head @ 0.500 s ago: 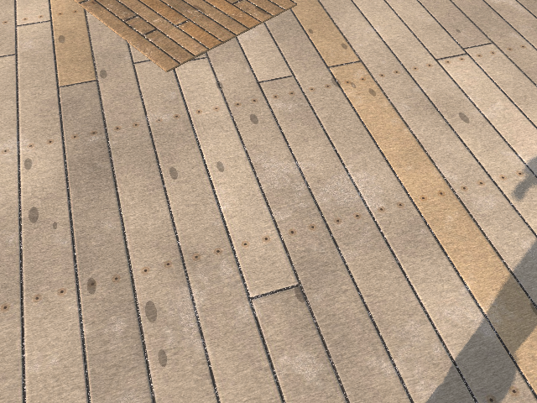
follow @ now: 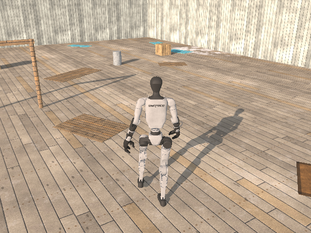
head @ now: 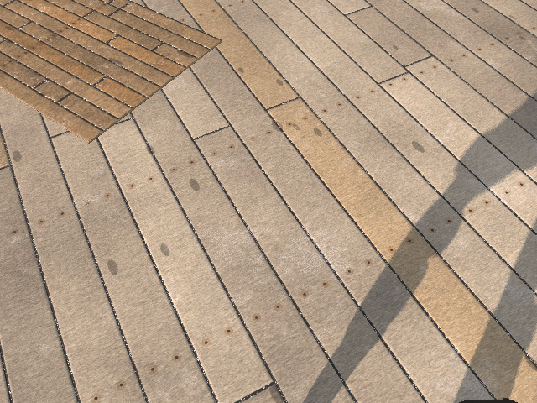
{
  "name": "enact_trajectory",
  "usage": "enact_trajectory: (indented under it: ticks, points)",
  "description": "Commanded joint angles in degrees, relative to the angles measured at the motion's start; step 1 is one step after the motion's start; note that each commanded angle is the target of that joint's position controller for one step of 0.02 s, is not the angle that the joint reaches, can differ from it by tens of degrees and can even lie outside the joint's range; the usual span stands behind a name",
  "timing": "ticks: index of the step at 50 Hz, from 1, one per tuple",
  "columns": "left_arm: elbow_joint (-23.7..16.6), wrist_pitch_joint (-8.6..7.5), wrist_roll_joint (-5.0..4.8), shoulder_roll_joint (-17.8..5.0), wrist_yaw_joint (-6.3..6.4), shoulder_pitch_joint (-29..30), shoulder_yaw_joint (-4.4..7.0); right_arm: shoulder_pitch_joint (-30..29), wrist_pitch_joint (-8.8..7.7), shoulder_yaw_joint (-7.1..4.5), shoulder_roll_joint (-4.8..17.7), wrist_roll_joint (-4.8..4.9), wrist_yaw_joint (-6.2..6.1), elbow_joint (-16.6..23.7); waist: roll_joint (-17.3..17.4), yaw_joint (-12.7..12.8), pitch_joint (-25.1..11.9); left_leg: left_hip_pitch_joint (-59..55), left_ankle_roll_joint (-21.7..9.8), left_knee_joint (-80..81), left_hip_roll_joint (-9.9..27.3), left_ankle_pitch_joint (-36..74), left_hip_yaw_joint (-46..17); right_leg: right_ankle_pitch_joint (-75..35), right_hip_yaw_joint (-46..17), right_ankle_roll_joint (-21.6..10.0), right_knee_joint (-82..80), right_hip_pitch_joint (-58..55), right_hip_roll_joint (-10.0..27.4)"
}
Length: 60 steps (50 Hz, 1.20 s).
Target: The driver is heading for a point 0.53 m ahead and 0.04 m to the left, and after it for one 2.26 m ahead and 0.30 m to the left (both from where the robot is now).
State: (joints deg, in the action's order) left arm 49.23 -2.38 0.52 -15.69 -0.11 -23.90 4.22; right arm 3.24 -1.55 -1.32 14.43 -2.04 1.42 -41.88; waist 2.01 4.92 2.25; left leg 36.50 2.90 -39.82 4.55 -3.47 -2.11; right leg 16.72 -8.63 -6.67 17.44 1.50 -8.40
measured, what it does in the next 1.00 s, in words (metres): walks ahead: left foot, then right foot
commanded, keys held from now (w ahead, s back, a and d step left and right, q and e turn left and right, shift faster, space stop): w+e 0.08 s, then w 0.46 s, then q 0.46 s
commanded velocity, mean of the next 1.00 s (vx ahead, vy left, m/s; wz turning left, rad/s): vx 0.37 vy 0.00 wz -0.03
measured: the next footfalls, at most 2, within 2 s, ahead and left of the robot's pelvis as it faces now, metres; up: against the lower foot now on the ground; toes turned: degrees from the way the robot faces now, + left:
left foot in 0.10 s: +0.24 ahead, +0.13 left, +0.00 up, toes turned -6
right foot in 0.60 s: +0.43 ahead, -0.12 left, +0.00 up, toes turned -12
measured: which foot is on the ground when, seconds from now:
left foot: up 0.00-0.08, down 0.10-0.60, up 0.62-1.00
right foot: down 0.00-0.12, up 0.14-0.58, down 0.60-1.00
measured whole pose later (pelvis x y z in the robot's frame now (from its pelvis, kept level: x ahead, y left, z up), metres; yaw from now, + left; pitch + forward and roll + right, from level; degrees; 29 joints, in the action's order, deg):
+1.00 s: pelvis +0.40 -0.03 +0.00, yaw +2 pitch +0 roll -1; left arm 48.2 -1.8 1.2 -13.3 1.6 -14.8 2.0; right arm 10.5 2.7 -3.2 13.5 -1.7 2.0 -45.9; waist 1.0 0.6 4.2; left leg 27.5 -1.0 -43.8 1.9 -14.3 3.7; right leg 14.9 14.6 -3.1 24.9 10.0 1.8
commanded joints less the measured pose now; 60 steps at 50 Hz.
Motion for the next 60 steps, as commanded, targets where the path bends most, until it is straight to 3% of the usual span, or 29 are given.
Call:
enact_trajectory:
  ticks: [1,4,5,6,7,8,9,10,14,18,21,24,27,29,30,31,32,34,36,40,45,52,53,54,55,56,57,59,60]
  points:
    - [-3.0,-0.52,0.46,-9.9,0.78,-1.8,2.27,-6.4,-1.70,-0.94,5.5,0.46,-0.06,6.3,-6.6,-0.5,-0.3,-2.9,-1.3,5.7,-2.9,-0.7,0.6,-30.2,-12.3,-5.5,1.2,-1.2,15.8]
    - [-4.5,-1.02,0.39,-11.3,0.43,3.3,2.49,8.0,-2.77,-2.31,8.7,0.59,-1.24,2.4,-5.1,-8.1,-5.3,-25.1,-4.1,12.7,-6.0,-4.7,1.7,-37.6,-11.5,-1.8,13.9,4.8,12.6]
    - [-4.9,-1.53,-0.08,-8.9,-0.12,2.9,1.77,16.1,-3.48,-3.17,11.5,-0.36,-2.06,1.0,-0.6,-11.5,-11.4,-37.2,-6.4,14.7,0.4,-8.8,-3.8,-31.2,-7.4,-0.3,27.0,9.6,8.7]
    - [-6.9,-1.84,-1.65,-3.1,-0.22,-0.6,0.31,21.4,-3.36,-4.13,16.4,-1.82,-2.81,1.5,9.4,-11.2,-18.8,-50.7,-10.7,18.6,15.8,-20.1,-25.3,-4.0,-0.8,1.8,43.9,23.2,1.8]
    - [-7.1,-1.53,-0.55,-5.0,-0.20,-4.9,0.34,18.6,-2.52,-4.60,17.0,-0.95,-2.38,0.9,16.3,-7.1,-19.5,-49.9,-15.3,25.0,20.5,-22.2,-44.6,14.4,1.0,1.8,51.5,32.1,0.3]
    - [-4.8,-0.71,0.71,-6.7,0.07,-3.7,0.53,14.1,-2.15,-3.47,11.0,-0.29,-1.97,1.8,5.9,-5.7,-10.8,-42.2,-15.3,25.0,18.6,-27.7,-38.3,9.4,0.1,1.5,55.0,34.2,4.7]
    - [-4.8,-0.57,1.20,-6.3,-0.53,0.2,0.29,11.6,-2.25,-2.49,6.8,0.18,-1.56,1.8,0.1,-6.0,-5.2,-35.1,-14.4,25.9,15.1,-24.7,-29.4,5.2,0.9,1.9,52.8,33.1,6.2]
    - [-5.3,-0.42,1.22,-5.2,-0.95,2.1,0.09,10.3,-2.40,-1.99,5.4,0.00,-1.44,1.3,0.6,-5.2,-2.8,-31.2,-12.9,27.2,12.1,-18.6,-22.4,3.3,1.4,2.2,49.7,31.9,7.6]
    - [-5.7,0.86,1.97,-4.3,-1.95,3.6,-0.36,14.2,-4.51,-2.10,6.2,0.92,-0.80,-2.3,4.1,-4.1,-2.6,-28.7,-13.3,28.5,8.6,2.5,-11.1,0.9,2.4,3.6,45.4,30.2,8.0]
    - [-8.5,0.81,2.06,-3.4,-2.57,12.3,-1.30,16.2,-4.68,-2.34,6.7,1.32,-0.59,-4.3,3.2,-5.0,-0.3,-29.7,-14.2,32.2,7.9,2.5,-5.9,-5.9,4.9,5.2,36.5,35.3,10.5]
    - [-10.3,0.41,1.75,-1.4,-3.10,19.1,-2.62,18.1,-4.30,-2.42,6.8,1.50,-0.37,-5.7,3.4,-6.5,0.6,-28.5,-13.3,32.6,5.9,4.5,-1.6,-11.5,9.3,5.9,25.5,31.6,11.7]
    - [-11.3,0.13,1.38,-1.8,-2.88,22.9,-2.92,21.3,-3.98,-2.80,8.3,1.40,-0.32,-7.4,3.6,-7.8,0.7,-30.4,-12.6,30.7,6.9,8.4,-1.0,-11.2,11.7,5.2,19.0,27.7,10.9]
    - [-11.6,-0.25,1.47,-3.0,-2.19,22.6,-2.58,22.2,-3.26,-3.10,9.4,1.24,-0.60,-8.7,3.7,-7.0,0.7,-33.9,-11.9,26.7,9.1,14.0,-1.6,-7.2,12.5,3.1,15.0,24.2,9.7]
    - [-7.8,-1.53,2.56,-3.6,-1.20,12.2,-1.85,22.7,-2.60,-2.57,8.2,1.72,-0.87,-9.8,0.3,-2.4,-3.8,-32.9,-9.5,11.7,5.2,27.8,0.9,-10.3,12.5,1.2,7.4,9.6,7.0]
    - [-5.9,-2.32,3.79,-6.3,-0.43,3.7,-1.01,22.3,-2.78,-1.90,6.4,2.26,-1.01,-8.6,-2.7,1.0,-10.5,-25.5,-7.7,-0.2,2.5,17.4,2.2,-14.4,5.5,-0.6,7.4,-3.7,14.7]
    - [-6.0,-2.15,4.28,-12.7,0.40,-0.7,0.46,26.6,-2.89,-0.13,-0.4,3.81,-1.13,-6.3,-15.4,0.5,-18.1,-7.9,-4.7,-19.5,-5.5,-17.3,7.3,-30.3,-15.1,-6.9,6.9,-19.7,33.5]
    - [-5.3,-1.35,1.00,-12.4,0.43,-1.5,0.90,26.5,-1.95,-2.02,5.8,2.60,-2.32,-7.8,-12.4,1.0,-20.0,-6.6,-5.1,-28.1,-7.8,-29.4,1.4,-44.5,-19.6,-10.3,5.3,-14.6,35.7]
    - [-6.0,-1.61,0.31,-4.8,0.38,7.0,-1.24,22.2,-1.07,-2.22,4.6,2.15,-2.47,-7.9,-7.3,-3.2,-8.3,-5.0,-5.2,-28.1,-3.2,-25.0,-0.8,-51.4,-3.4,-7.1,4.3,-3.7,29.5]
    - [-6.1,-1.66,0.24,-2.0,0.98,10.6,-2.07,21.1,0.44,-2.78,4.3,1.06,-1.80,-8.2,-8.6,-5.6,-4.2,-7.7,-4.2,-24.2,-1.7,-20.2,0.0,-47.4,3.6,-3.2,0.9,3.6,25.0]
    - [-5.7,-2.04,0.29,-3.8,1.66,11.0,-1.36,20.5,2.57,-3.13,2.3,0.79,-0.76,-7.3,-7.8,-7.7,-5.7,-9.1,-2.8,-24.3,-3.2,-14.5,2.0,-48.5,10.3,-4.2,-0.7,7.0,24.7]
    - [-4.6,-0.93,0.46,-3.9,2.24,10.4,-1.08,12.3,3.72,-2.37,0.9,0.32,0.27,-3.3,-9.4,-6.2,-3.6,-10.0,-2.8,-10.2,-1.9,-7.9,4.4,-38.8,16.2,-4.1,-0.4,8.6,23.8]
    - [-3.8,1.57,0.70,-7.5,1.76,8.7,0.77,8.2,3.77,-2.88,3.1,0.44,0.64,0.9,-8.6,-4.3,-3.4,-15.6,-6.2,2.8,-3.4,-15.6,7.1,-28.0,15.5,-2.7,7.9,6.2,27.9]
    - [-3.6,2.11,0.61,-7.7,1.88,8.6,0.96,9.4,3.22,-2.93,3.0,0.37,0.49,0.9,-6.7,-5.4,-3.9,-19.3,-7.0,8.5,-4.0,-12.1,7.3,-24.2,16.7,-0.9,12.0,7.3,27.0]
    - [-3.0,2.55,1.04,-7.2,1.79,6.0,1.02,12.1,2.35,-3.52,5.1,-0.03,-0.02,0.3,-0.6,-6.3,-5.9,-25.2,-8.3,15.0,-2.8,-4.7,2.7,-16.7,18.7,2.3,20.2,9.8,24.0]
    - [-5.1,2.94,1.47,-3.8,1.47,4.7,0.22,14.6,1.51,-5.10,12.4,-0.58,-0.88,0.9,13.4,-5.9,-7.7,-32.5,-12.1,18.4,11.8,16.2,-16.4,5.1,22.2,6.1,36.4,20.5,17.5]
    - [-8.0,4.09,0.72,-3.1,1.85,9.2,-0.21,17.9,2.13,-6.53,16.3,1.53,-1.07,0.2,16.3,-8.8,-9.7,-34.1,-23.0,20.2,18.8,26.9,-28.2,24.3,15.2,8.0,46.1,30.5,7.3]
    - [-7.7,4.77,1.08,-4.7,1.85,10.8,-0.08,18.7,2.63,-6.16,14.1,2.24,-1.17,-0.1,6.6,-8.9,-8.6,-34.2,-23.5,20.7,16.7,22.4,-24.0,21.0,9.7,8.5,50.8,32.5,9.7]
    - [-7.1,4.27,0.19,-3.8,1.71,12.1,-0.04,10.7,3.65,-4.71,9.5,1.67,-1.90,1.1,2.9,-5.5,-2.6,-27.7,-18.9,22.1,9.4,12.7,-16.0,11.3,7.3,8.4,47.6,32.4,11.3]
    - [-7.0,4.21,0.95,-4.7,1.67,11.8,0.25,8.0,3.78,-4.35,8.2,2.05,-2.16,1.9,3.8,-4.5,-2.3,-26.8,-17.3,22.2,7.0,11.7,-14.0,8.5,7.3,8.5,45.6,31.3,11.4]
